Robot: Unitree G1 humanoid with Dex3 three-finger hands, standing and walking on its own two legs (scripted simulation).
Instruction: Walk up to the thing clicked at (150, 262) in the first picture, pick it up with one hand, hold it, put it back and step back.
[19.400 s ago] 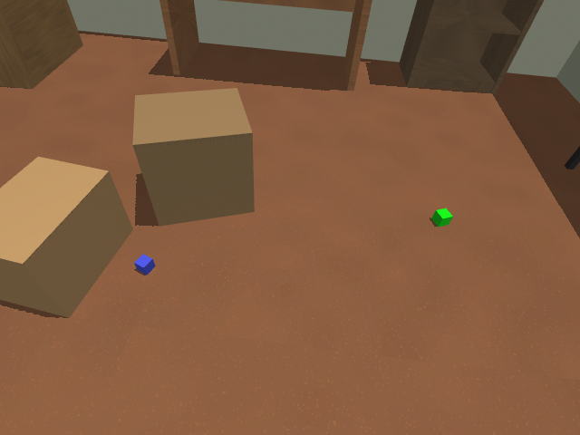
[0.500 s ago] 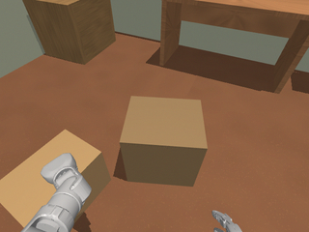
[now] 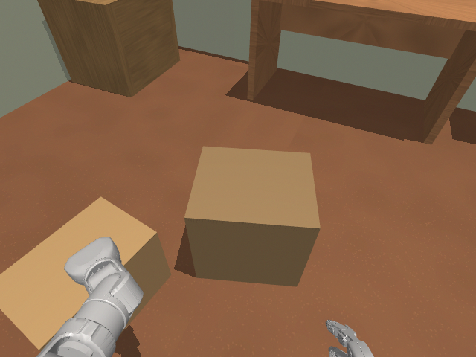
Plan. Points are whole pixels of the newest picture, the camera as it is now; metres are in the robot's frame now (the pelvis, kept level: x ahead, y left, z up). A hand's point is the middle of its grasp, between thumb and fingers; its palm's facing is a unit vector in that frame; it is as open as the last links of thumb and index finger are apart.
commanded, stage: crouch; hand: left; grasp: from above
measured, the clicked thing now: (112, 281) +0.31 +0.23 -0.08
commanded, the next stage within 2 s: none
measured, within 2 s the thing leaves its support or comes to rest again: neither
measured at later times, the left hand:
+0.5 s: hand (116, 303) +0.28 +0.23 -0.11, palm faces -0.41 -0.29 -0.87, open 8.0 cm
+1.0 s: hand (148, 312) +0.35 +0.23 -0.37, palm faces -0.28 -0.30 -0.91, open 7.9 cm
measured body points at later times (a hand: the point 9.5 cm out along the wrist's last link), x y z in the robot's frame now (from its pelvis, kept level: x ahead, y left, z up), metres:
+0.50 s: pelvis -0.01 +0.00 -0.01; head +0.04 +0.00 +0.43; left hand +0.30 +0.24 -0.07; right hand +0.12 -0.25 -0.13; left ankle +0.00 +0.13 -0.73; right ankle +0.01 -0.12 -0.73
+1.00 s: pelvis -0.08 +0.01 -0.23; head +0.12 +0.01 +0.17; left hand +0.36 +0.24 -0.32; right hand -0.03 -0.24 -0.38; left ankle -0.01 +0.13 -0.73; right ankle +0.01 -0.12 -0.73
